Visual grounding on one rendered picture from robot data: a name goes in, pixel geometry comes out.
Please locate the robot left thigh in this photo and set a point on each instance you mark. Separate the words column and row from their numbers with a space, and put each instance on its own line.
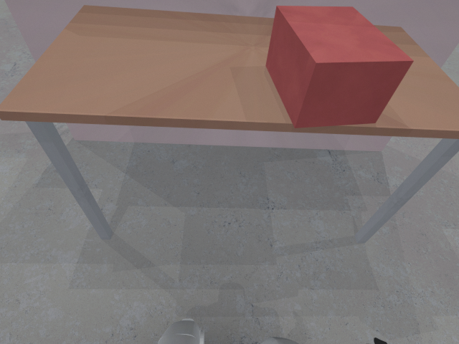
column 183, row 332

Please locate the carton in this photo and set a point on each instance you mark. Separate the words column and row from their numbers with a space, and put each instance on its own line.
column 331, row 66

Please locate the table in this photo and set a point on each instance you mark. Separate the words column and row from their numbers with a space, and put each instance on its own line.
column 143, row 67

